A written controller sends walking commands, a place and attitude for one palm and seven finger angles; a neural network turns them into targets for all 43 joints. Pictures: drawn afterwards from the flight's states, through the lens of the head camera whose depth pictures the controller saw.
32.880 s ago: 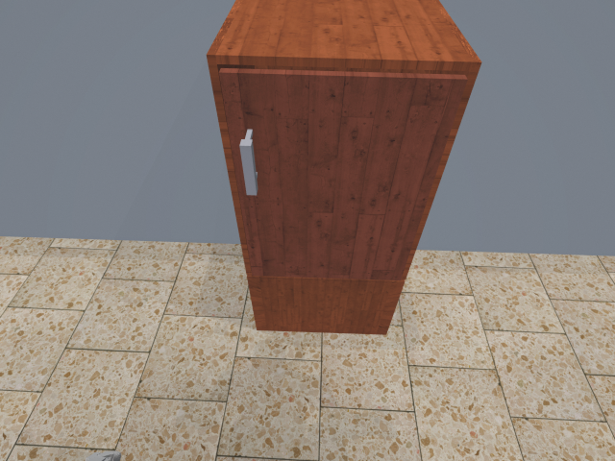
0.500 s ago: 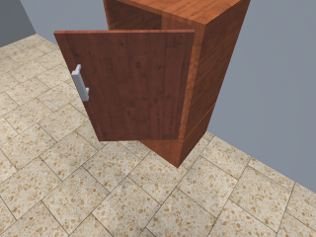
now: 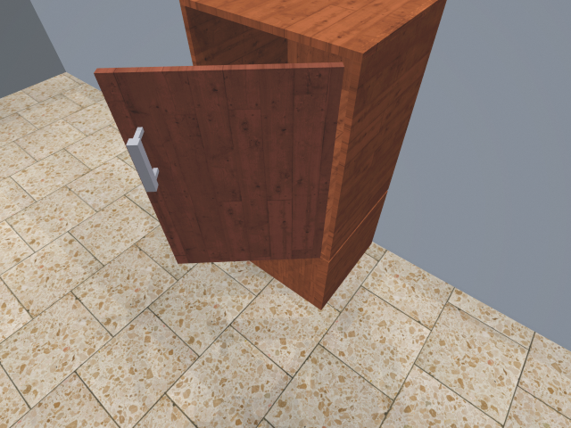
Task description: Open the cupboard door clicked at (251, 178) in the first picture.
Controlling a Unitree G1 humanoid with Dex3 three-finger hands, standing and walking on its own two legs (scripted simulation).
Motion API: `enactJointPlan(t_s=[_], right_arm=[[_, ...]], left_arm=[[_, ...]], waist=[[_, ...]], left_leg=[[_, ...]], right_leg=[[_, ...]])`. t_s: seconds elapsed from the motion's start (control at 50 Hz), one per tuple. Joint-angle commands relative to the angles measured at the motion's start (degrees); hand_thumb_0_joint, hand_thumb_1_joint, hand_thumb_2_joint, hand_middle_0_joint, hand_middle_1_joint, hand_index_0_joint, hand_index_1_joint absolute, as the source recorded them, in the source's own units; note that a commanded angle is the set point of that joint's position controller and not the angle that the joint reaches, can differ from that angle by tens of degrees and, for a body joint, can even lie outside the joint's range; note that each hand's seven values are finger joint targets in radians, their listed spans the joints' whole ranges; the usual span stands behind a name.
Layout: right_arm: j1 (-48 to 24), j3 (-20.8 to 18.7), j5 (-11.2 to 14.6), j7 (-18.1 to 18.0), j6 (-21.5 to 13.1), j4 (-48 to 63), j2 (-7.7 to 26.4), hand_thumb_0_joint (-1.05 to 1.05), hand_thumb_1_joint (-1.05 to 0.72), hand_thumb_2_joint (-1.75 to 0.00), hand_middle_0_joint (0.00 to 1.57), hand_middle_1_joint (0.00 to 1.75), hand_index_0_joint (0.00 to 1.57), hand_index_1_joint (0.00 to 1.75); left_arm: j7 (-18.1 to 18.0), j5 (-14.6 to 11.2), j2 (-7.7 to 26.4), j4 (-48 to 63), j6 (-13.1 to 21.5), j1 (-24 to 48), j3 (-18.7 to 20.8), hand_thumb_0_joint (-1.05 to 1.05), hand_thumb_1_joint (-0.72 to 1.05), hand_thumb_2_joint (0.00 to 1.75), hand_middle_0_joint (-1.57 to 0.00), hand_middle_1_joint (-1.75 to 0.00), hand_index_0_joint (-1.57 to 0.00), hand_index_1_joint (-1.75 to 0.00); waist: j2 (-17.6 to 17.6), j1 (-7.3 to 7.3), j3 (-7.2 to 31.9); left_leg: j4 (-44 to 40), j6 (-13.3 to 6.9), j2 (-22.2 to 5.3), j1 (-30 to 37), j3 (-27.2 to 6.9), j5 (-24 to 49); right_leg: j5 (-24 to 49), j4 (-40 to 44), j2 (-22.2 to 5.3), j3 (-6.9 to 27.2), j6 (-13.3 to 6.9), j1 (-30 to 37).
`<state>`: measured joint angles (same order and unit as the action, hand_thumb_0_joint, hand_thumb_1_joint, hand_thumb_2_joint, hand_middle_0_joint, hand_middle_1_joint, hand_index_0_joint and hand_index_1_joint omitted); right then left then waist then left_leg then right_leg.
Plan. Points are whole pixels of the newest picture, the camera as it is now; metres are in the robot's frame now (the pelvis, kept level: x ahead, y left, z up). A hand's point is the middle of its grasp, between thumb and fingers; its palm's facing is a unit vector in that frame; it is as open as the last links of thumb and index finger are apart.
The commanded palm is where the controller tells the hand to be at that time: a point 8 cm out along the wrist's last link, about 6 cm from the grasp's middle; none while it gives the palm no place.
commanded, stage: look again from close up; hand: left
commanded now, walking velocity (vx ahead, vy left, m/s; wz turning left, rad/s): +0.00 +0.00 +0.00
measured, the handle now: (145, 159) +0.58 +0.32 +0.02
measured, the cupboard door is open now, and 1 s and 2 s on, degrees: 41 41 41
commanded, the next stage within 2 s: shuffle to correct the standing spot in 0.46 s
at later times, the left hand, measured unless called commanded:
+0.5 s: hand out of the picture +0.01 +0.15 -0.17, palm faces +0.03 -0.98 -0.20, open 7.4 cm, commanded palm none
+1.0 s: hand out of the picture +0.02 +0.20 -0.18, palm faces +0.11 -0.97 -0.21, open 7.4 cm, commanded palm none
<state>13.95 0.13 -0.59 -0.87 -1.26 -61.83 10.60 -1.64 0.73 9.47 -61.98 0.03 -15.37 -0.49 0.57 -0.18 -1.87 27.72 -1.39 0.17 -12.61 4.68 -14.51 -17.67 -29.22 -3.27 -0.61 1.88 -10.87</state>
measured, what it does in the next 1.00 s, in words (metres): lifts its right foot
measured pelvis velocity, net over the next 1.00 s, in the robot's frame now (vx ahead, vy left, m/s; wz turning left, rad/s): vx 0.03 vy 0.02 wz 0.07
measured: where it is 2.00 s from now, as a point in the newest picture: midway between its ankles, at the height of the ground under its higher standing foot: outside the picture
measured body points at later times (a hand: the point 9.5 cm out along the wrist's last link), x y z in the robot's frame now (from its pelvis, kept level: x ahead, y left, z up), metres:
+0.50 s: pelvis +0.00 -0.02 +0.00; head +0.01 -0.03 +0.45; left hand +0.01 +0.20 -0.16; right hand +0.02 -0.25 -0.16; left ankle +0.00 +0.10 -0.74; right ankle -0.02 -0.14 -0.74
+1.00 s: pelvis +0.03 +0.02 +0.00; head +0.06 +0.02 +0.45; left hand +0.02 +0.25 -0.16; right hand +0.07 -0.21 -0.15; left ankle +0.02 +0.10 -0.74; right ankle +0.00 -0.09 -0.68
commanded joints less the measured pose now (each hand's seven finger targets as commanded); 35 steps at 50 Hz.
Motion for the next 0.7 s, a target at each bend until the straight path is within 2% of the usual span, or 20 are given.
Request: enactJointPlan(t_s=[0.0, 0.12, 0.16, 0.22, 0.36, 0.4, 0.46, 0.5, 0.56, 0.6, 0.62, 0.64, 0.68], right_arm=[[2.3, -0.9, -0.1, -0.6, -0.8, 1.7, 5.5, 0.0, -0.9, -0.9, 0.2, 0.3, 0.2, 0.3], [1.8, -0.9, -0.1, -0.7, -0.7, 1.1, 5.3, 0.0, -0.9, -0.9, 0.2, 0.3, 0.2, 0.3], [1.7, -0.8, -0.2, -0.7, -0.7, 0.8, 5.2, 0.0, -0.9, -0.9, 0.2, 0.3, 0.2, 0.3], [1.8, -0.9, -0.1, -0.7, -0.6, 0.6, 5.1, 0.0, -0.9, -0.9, 0.2, 0.3, 0.2, 0.3], [1.8, -0.8, -0.1, -0.8, -0.6, 0.0, 4.9, 0.0, -0.9, -0.9, 0.2, 0.3, 0.2, 0.3], [1.9, -0.8, -0.1, -0.8, -0.4, -0.3, 4.7, 0.0, -0.9, -0.9, 0.2, 0.3, 0.2, 0.3], [1.8, -0.7, -0.2, -0.7, -0.4, -0.5, 4.5, 0.0, -0.9, -0.9, 0.2, 0.3, 0.2, 0.3], [2.0, -0.7, -0.1, -0.7, -0.2, -0.6, 4.4, 0.0, -0.9, -0.9, 0.2, 0.3, 0.2, 0.3], [2.8, -0.7, -0.2, -0.6, -0.2, -0.7, 4.3, 0.0, -0.9, -0.9, 0.2, 0.3, 0.2, 0.3], [2.5, -0.9, -0.3, -0.4, 0.3, 0.1, 4.4, 0.0, -0.9, -0.9, 0.2, 0.3, 0.2, 0.3], [2.1, -1.0, -0.4, -0.2, 0.6, 0.9, 4.2, 0.0, -0.9, -0.9, 0.2, 0.3, 0.2, 0.3], [1.6, -1.1, -0.5, -0.1, 0.9, 1.7, 4.0, 0.0, -0.9, -0.9, 0.2, 0.3, 0.2, 0.3], [0.2, -1.5, -0.6, 0.1, 1.3, 3.4, 3.9, 0.0, -0.9, -0.9, 0.2, 0.3, 0.2, 0.3]], left_arm=[[-0.4, 0.3, 7.2, 1.8, 1.1, -2.6, 1.4, 0.0, 0.9, 0.9, -0.2, -0.3, -0.2, -0.3], [-0.3, 0.3, 6.9, 1.5, 1.1, -2.6, 1.3, 0.0, 0.9, 0.9, -0.2, -0.3, -0.2, -0.3], [-0.3, 0.2, 6.9, 1.3, 1.1, -2.7, 1.4, 0.0, 0.9, 0.9, -0.2, -0.3, -0.2, -0.3], [-0.3, 0.3, 7.1, 1.2, 1.3, -2.7, 1.4, 0.0, 0.9, 0.9, -0.2, -0.3, -0.2, -0.3], [-0.2, 0.2, 7.1, 0.9, 1.5, -3.0, 1.5, 0.0, 0.9, 0.9, -0.2, -0.3, -0.2, -0.3], [-0.3, 0.2, 7.0, 0.9, 1.4, -2.9, 1.5, 0.0, 0.9, 0.9, -0.2, -0.3, -0.2, -0.3], [-0.2, 0.1, 6.8, 0.8, 1.4, -3.2, 1.5, 0.0, 0.9, 0.9, -0.2, -0.3, -0.2, -0.3], [-0.2, 0.2, 6.9, 0.8, 1.4, -3.3, 1.5, 0.0, 0.9, 0.9, -0.2, -0.3, -0.2, -0.3], [-0.2, 0.2, 6.9, 1.0, 1.4, -3.3, 1.6, 0.0, 0.9, 0.9, -0.2, -0.3, -0.2, -0.3], [-0.2, 0.4, 7.9, 1.4, 1.0, -4.1, 2.4, 0.0, 0.9, 0.9, -0.2, -0.3, -0.2, -0.3], [-0.2, 0.4, 8.7, 1.7, 0.8, -4.5, 2.9, 0.0, 0.9, 0.9, -0.2, -0.3, -0.2, -0.3], [-0.2, 0.4, 9.7, 1.9, 0.7, -5.4, 3.5, 0.0, 0.9, 0.9, -0.2, -0.3, -0.2, -0.3], [-0.3, 0.6, 11.1, 2.5, 0.5, -6.7, 4.5, 0.0, 0.9, 0.9, -0.2, -0.3, -0.2, -0.3]], waist=[[-0.6, -0.04, -0.2], [-1.1, -0.09, -1.3], [-0.1, -0.14, -0.6], [-1.8, -0.06, -0.3], [-1.7, -0.17, 0.2], [-2.0, -0.26, -1.3], [-1.2, -0.31, -1.4], [-2.2, -0.22, -1.7], [-1.7, -0.26, -0.6], [-2.3, -0.88, -1.7], [-3.5, -1.22, -2.3], [-5.9, -1.64, -2.8], [-11.1, -2.53, -4.5]], left_leg=[[-5.5, -1.0, -6.2, 1.9, -5.8, 10.0], [-5.6, -0.6, -6.1, 1.6, -5.5, 8.6], [-5.6, -0.5, -6.1, 2.0, -5.5, 8.8], [-5.2, -0.4, -6.1, 2.2, -5.2, 9.0], [-4.9, 0.0, -6.1, 2.7, -5.0, 10.0], [-5.1, 0.0, -6.2, 2.2, -4.9, 9.0], [-5.2, 0.1, -6.0, 2.1, -4.9, 8.5], [-5.2, 0.2, -6.0, 1.9, -4.8, 7.7], [-4.5, 0.3, -5.6, 1.6, -4.5, 7.6], [-1.9, 0.4, -4.2, -1.5, -3.6, 3.2], [0.1, 0.6, -3.2, -4.4, -2.6, 0.5], [3.4, 1.0, -2.0, -7.1, -1.4, -2.4], [11.3, 1.3, -1.7, -12.2, -0.4, -8.3]], right_leg=[[9.7, 4.8, -2.4, 2.9, -3.0, -1.8], [9.5, 5.8, -2.6, 3.2, -3.1, -2.4], [9.7, 6.0, -2.6, 3.3, -3.2, -2.0], [11.1, 6.3, -2.8, 3.5, -3.4, -1.7], [13.0, 6.8, -3.1, 3.5, -3.6, -1.0], [11.7, 7.1, -2.9, 3.2, -3.5, -1.5], [10.7, 7.6, -2.9, 3.5, -3.6, -1.8], [9.7, 8.0, -2.9, 3.6, -3.6, -1.9], [9.4, 7.4, -3.3, 3.3, -3.8, -0.8], [4.0, 7.4, -4.5, 4.6, -4.6, -0.4], [1.0, 8.3, -6.2, 6.2, -5.5, 0.2], [-1.4, 10.0, -8.7, 8.8, -6.8, 0.8], [0.6, 13.1, -14.7, 14.0, -10.2, 1.4]])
